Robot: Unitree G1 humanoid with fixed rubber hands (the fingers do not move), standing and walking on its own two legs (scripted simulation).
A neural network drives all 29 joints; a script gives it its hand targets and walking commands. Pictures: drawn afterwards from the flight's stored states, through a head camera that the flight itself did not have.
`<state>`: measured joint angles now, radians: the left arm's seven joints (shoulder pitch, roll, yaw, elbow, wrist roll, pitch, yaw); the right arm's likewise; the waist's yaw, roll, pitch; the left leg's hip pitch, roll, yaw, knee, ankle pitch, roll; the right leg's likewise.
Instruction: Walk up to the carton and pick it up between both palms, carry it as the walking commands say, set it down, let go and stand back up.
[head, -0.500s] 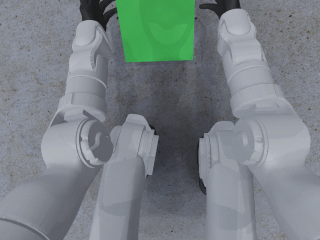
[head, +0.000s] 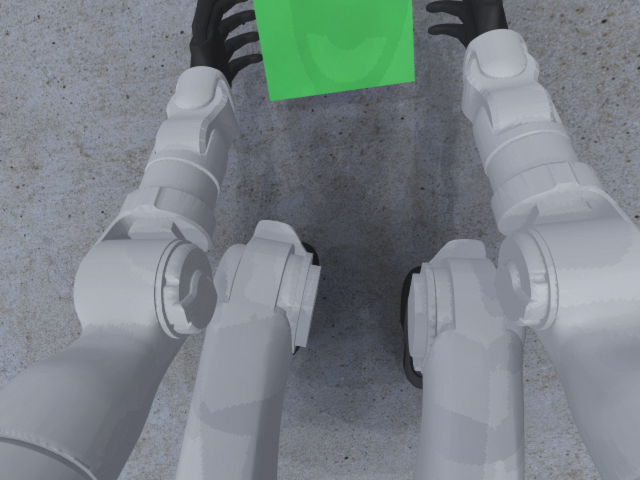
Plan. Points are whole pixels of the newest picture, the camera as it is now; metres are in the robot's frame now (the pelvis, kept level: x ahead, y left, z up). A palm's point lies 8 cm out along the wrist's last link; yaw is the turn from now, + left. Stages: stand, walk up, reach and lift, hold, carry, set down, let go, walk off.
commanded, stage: set down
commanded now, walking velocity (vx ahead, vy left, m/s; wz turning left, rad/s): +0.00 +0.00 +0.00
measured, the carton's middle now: (338, 19) +0.54 +0.05 -0.27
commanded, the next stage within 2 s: let go in 1.80 s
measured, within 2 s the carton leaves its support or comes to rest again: rests again in 0.04 s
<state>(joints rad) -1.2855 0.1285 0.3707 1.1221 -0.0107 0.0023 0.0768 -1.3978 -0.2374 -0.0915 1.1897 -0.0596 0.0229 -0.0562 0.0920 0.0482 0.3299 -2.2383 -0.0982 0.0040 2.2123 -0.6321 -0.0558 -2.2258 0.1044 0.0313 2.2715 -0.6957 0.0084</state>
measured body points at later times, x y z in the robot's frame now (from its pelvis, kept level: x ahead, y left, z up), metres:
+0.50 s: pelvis -0.03 +0.00 +0.00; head +0.34 -0.01 +0.24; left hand +0.47 +0.21 -0.19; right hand +0.53 -0.13 -0.19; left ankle +0.10 +0.12 -0.33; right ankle +0.08 -0.11 -0.33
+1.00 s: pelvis -0.04 +0.01 +0.10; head +0.32 +0.01 +0.35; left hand +0.47 +0.19 -0.06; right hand +0.53 -0.14 -0.06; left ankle +0.10 +0.12 -0.33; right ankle +0.08 -0.11 -0.33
